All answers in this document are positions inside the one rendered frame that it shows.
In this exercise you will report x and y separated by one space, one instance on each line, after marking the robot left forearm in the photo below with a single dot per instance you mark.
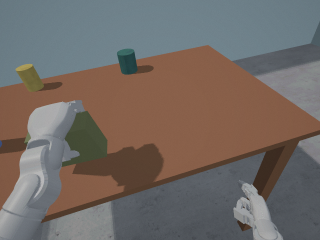
37 188

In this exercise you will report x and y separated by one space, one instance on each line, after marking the left robot hand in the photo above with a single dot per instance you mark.
55 120

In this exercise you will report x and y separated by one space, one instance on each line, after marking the sponge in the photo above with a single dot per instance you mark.
84 137

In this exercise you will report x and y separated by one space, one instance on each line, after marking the robot right forearm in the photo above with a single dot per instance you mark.
265 230

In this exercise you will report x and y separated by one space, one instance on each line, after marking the right robot hand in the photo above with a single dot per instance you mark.
254 209

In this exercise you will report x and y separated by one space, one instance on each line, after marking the table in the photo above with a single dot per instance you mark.
180 114

